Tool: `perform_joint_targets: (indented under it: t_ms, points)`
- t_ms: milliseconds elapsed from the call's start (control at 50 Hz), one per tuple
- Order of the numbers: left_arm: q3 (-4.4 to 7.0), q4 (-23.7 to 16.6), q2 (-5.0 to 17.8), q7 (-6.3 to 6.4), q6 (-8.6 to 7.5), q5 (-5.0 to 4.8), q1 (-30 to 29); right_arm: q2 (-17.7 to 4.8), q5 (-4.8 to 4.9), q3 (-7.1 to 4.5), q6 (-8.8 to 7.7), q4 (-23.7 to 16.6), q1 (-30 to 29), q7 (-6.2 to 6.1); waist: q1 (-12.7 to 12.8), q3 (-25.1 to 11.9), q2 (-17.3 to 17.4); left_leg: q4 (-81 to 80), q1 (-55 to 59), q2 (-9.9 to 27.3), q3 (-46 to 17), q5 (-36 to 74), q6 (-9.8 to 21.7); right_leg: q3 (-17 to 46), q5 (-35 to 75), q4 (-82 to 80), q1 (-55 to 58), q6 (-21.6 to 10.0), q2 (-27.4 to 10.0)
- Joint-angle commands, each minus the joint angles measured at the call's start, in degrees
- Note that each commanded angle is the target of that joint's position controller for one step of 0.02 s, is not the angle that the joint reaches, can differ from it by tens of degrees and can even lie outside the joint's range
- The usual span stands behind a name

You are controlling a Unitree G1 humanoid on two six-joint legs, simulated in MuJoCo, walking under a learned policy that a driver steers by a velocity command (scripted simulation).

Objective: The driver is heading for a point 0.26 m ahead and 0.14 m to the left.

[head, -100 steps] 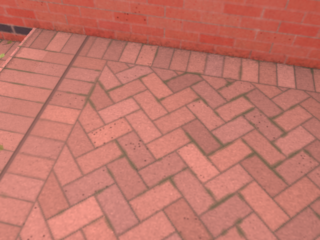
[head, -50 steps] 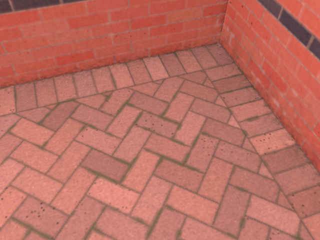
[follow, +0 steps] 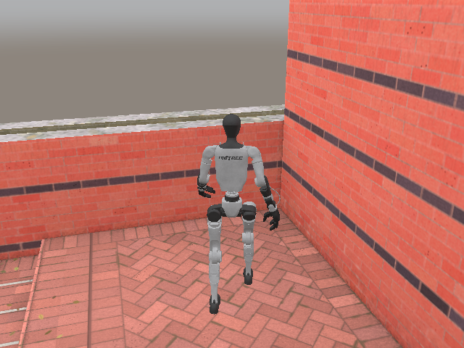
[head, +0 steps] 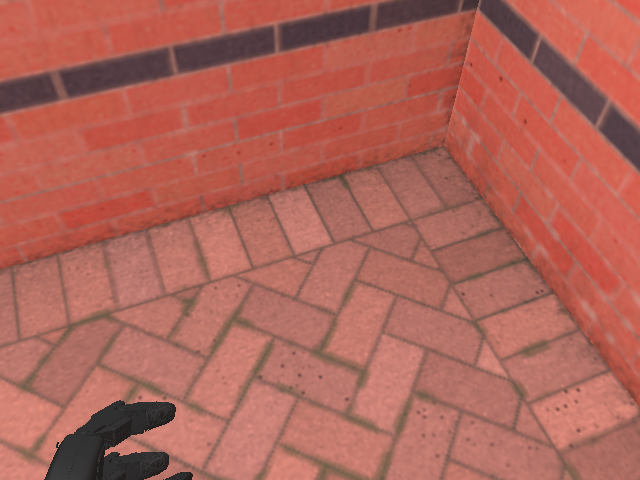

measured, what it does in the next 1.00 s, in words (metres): walks ahead: right foot, then left foot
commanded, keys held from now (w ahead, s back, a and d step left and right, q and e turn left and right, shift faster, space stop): w+q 0.14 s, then no key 0.86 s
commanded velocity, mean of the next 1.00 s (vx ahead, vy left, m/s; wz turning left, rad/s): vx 0.18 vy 0.00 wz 0.15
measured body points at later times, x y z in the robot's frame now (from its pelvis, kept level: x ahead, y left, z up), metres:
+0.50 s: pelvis +0.22 +0.02 +0.00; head +0.25 +0.04 +0.45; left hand +0.26 +0.31 -0.13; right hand +0.46 -0.19 -0.08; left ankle +0.32 +0.14 -0.72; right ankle +0.15 -0.12 -0.70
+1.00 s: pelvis +0.28 +0.02 +0.01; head +0.29 +0.02 +0.46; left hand +0.31 +0.28 -0.13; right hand +0.43 -0.22 -0.12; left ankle +0.32 +0.14 -0.72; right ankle +0.28 -0.11 -0.72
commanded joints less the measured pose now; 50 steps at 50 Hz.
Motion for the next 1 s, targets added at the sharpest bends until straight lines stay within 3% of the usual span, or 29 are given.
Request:
perform_joint_targets:
  t_ms: [20,40,60,80,100,120,160,220,260,320,360,400,420,440,460,480,500,520,540,560,620,700,740,760,780,800,820,900,1000]
  points:
    - [5.39,0.7,14.7,1.54,-0.83,1.24,22.1,-6.4,-1.50,-0.90,-0.46,-5.4,-3.6,-0.39,14.6,-17.6,1.7,30.7,-17.8,7.4,-4.0,33.6,4.0,9.5,1.0,3.3,38.4,-6.5,-9.8]
    - [5.88,1.8,17.9,1.37,-0.52,1.72,24.1,0.4,-0.51,1.04,-1.56,-6.3,5.8,0.02,9.7,-27.1,-15.1,50.2,-39.5,-1.4,-3.2,-7.0,0.6,36.3,-9.7,-1.7,57.6,-15.2,-23.9]
    - [4.60,1.2,11.8,1.57,-0.18,1.20,24.2,-6.2,0.97,-0.44,-2.10,-5.2,2.5,0.15,12.6,-25.6,-10.7,56.5,-44.9,1.0,-8.5,-7.6,0.2,39.8,-17.3,-6.9,54.9,-14.1,-22.8]
    - [3.71,1.4,9.3,2.03,0.02,0.80,20.6,-8.9,1.76,-1.44,-2.13,-7.1,-3.7,0.12,12.6,-15.6,-7.6,57.6,-48.3,3.4,-6.7,-2.8,0.1,29.7,-16.1,-8.1,47.1,-11.4,-20.9]
    - [3.22,1.7,8.2,2.17,0.09,0.84,17.2,-8.3,1.11,-1.39,-2.05,-7.9,-6.8,-0.09,10.9,-10.6,-3.2,55.8,-46.8,5.9,-5.3,2.0,-0.2,23.2,-11.5,-9.6,38.8,-10.2,-18.8]
    - [2.89,2.0,6.9,2.05,-0.01,1.03,14.5,-7.7,0.28,-1.63,-1.71,-8.4,-8.4,-0.09,9.2,-6.7,-2.5,53.2,-44.8,7.4,-5.1,4.8,-0.4,18.4,-7.7,-11.7,31.6,-9.6,-16.7]
    - [2.73,2.7,5.9,1.89,-0.77,1.61,11.4,-5.3,0.58,-1.67,-0.20,-8.1,-6.4,0.00,6.0,-3.5,-4.3,50.5,-38.9,8.7,-5.1,6.9,-0.9,11.7,-1.0,-15.8,22.9,-9.6,-14.6]
    - [3.28,4.5,7.7,1.87,-1.64,1.43,9.3,-2.8,-0.39,-1.27,1.23,-9.1,-7.0,-0.56,3.4,-0.6,-2.5,42.8,-37.3,7.4,-4.4,7.7,-2.7,3.4,20.5,-16.5,17.7,-10.5,-14.2]
    - [3.56,5.4,8.8,2.36,-1.22,1.19,8.5,-1.6,-1.13,-0.62,1.06,-9.8,-8.9,-0.09,3.5,-1.4,-2.6,33.4,-34.9,7.2,-2.6,15.1,-2.8,-1.9,24.3,-16.0,17.4,-9.7,-12.0]
    - [3.64,7.0,9.9,3.05,-0.07,0.65,10.4,-1.2,-1.14,-0.09,0.30,-10.9,-14.3,1.30,5.9,-3.0,-2.7,21.8,-29.8,5.4,0.0,25.0,-2.3,-4.9,23.6,-14.8,19.0,-8.6,-10.6]
    - [3.83,8.3,11.0,3.17,0.66,-0.03,11.7,-2.6,-1.27,-0.45,0.20,-12.1,-16.6,1.80,6.3,-3.8,-3.0,17.7,-28.8,4.8,-0.4,25.1,-1.4,-3.8,21.7,-12.3,22.3,-7.9,-12.0]
    - [4.03,9.1,11.7,3.32,1.33,-0.94,10.7,-4.2,-1.75,-1.10,0.12,-12.6,-16.4,1.95,5.0,-4.4,-3.3,13.3,-26.2,4.0,0.0,24.1,0.4,-3.0,19.2,-7.6,23.9,-6.2,-12.7]
    - [3.92,9.5,11.4,3.40,1.61,-1.25,10.4,-4.9,-2.09,-1.55,0.10,-11.8,-14.4,1.82,3.7,-5.3,-2.6,9.6,-22.0,2.7,1.2,26.6,1.4,-3.4,17.3,-3.8,23.6,-4.9,-11.5]
    - [3.44,10.3,9.9,3.40,1.68,-0.69,12.7,-7.3,-2.41,-2.49,0.08,-10.9,-11.8,1.28,3.2,-6.9,-0.2,7.0,-16.0,2.3,1.1,34.5,2.7,-4.5,15.1,2.3,22.5,-2.7,-8.5]
    - [2.43,10.0,7.4,3.36,1.39,1.34,16.0,-12.2,-3.04,-3.53,0.16,-11.4,-9.2,0.53,4.0,-11.8,7.7,10.3,-5.2,11.1,-7.4,62.4,5.9,-7.3,-0.1,13.3,16.0,1.0,-4.0]
    - [0.54,10.7,3.2,2.92,1.70,1.80,22.0,-10.7,-4.07,-2.37,0.62,-11.9,-9.7,0.16,5.9,-18.4,17.4,9.5,5.2,23.0,-21.7,69.1,16.9,-3.9,-34.6,27.9,4.9,4.8,0.6]
    - [1.18,11.8,6.4,2.74,2.83,0.60,20.6,-6.2,-2.80,-1.12,0.91,-11.6,-9.7,0.69,4.4,-20.9,13.0,7.0,2.1,22.5,-23.5,58.5,18.0,2.3,-40.3,32.1,4.5,5.5,-0.8]
    - [1.74,11.0,8.3,2.84,3.93,-0.48,16.9,-5.2,-2.18,-0.76,0.91,-11.3,-12.0,1.18,4.4,-16.2,10.2,5.0,-1.7,19.9,-20.6,48.7,16.2,2.7,-39.2,33.9,1.9,5.6,-1.9]
    - [1.92,11.0,8.2,3.46,4.95,-0.42,14.7,-5.3,-2.01,-0.78,0.91,-11.1,-14.5,1.37,5.0,-12.8,7.5,3.3,-5.6,18.2,-18.9,40.1,14.3,2.5,-36.8,33.2,0.5,5.5,-2.7]
    - [2.14,11.0,8.4,4.14,5.90,0.22,13.4,-5.2,-1.99,-0.75,1.05,-11.3,-17.4,1.28,5.7,-10.1,6.9,1.3,-10.8,17.1,-17.3,33.2,12.9,2.9,-34.1,30.7,1.6,5.9,-3.6]
    - [1.91,12.5,6.7,5.14,7.14,0.53,15.1,-5.1,-2.99,-0.98,1.51,-11.0,-21.6,0.46,7.9,-8.5,9.5,-2.0,-20.9,13.6,-12.2,24.0,11.3,1.3,-27.3,22.1,11.0,6.3,-2.7]
    - [1.50,14.3,5.2,4.95,7.05,0.94,15.3,-3.8,-2.19,-0.68,1.75,-9.0,-22.1,-0.29,8.1,-8.6,8.9,-2.1,-23.5,11.7,-9.6,10.7,9.6,-0.5,-15.1,8.2,19.2,4.7,-1.4]
    - [1.32,14.7,5.4,4.50,6.98,2.23,15.0,-2.1,-1.78,-0.11,1.88,-7.3,-20.2,-0.28,8.2,-6.4,7.1,-1.9,-26.7,9.0,-8.1,-1.1,5.1,-0.1,-9.2,0.3,23.6,2.6,-1.8]
    - [1.47,13.9,7.5,4.57,6.88,2.60,13.9,-1.6,-2.21,0.05,1.87,-6.6,-19.1,-0.22,7.0,-3.7,4.3,0.4,-27.9,7.0,-6.8,-4.0,2.4,4.1,-10.9,-3.2,22.2,0.8,-5.6]
    - [2.28,14.5,10.4,4.71,6.81,1.63,12.0,-1.8,-2.14,-0.33,1.93,-6.7,-17.8,-0.24,4.1,-0.8,-3.4,1.5,-24.0,3.1,-2.3,-0.5,0.4,4.6,-22.9,-4.1,13.2,-1.0,-5.9]
    - [1.69,14.3,7.8,4.55,6.23,1.53,10.4,-2.5,-2.58,-0.41,1.92,-6.3,-19.5,-0.50,5.1,0.3,-4.4,4.6,-18.3,2.5,-1.3,4.6,-0.6,4.8,-29.2,-7.0,7.6,-0.7,-5.1]
    - [1.18,14.6,6.3,4.59,5.60,1.91,9.5,-2.4,-2.36,-0.59,1.89,-6.2,-19.6,-0.69,4.6,0.4,-5.4,6.2,-15.4,2.5,-1.1,8.2,-0.2,4.9,-29.2,-8.3,5.7,0.3,-5.0]
    - [0.93,16.4,6.1,4.60,3.91,1.23,11.1,-2.2,-2.18,-0.82,2.03,-3.8,-18.1,-0.95,5.3,-0.6,-2.1,6.9,-14.8,3.2,-1.6,15.3,1.4,3.2,-19.0,-5.8,10.2,2.1,-3.7]
    - [0.73,18.4,6.0,4.84,4.23,1.00,13.0,-1.9,-1.72,-0.94,1.91,-1.2,-17.9,-0.77,6.3,-2.3,0.9,7.8,-13.8,3.4,-1.2,22.9,1.2,2.1,-11.8,-3.8,14.0,1.7,-2.7]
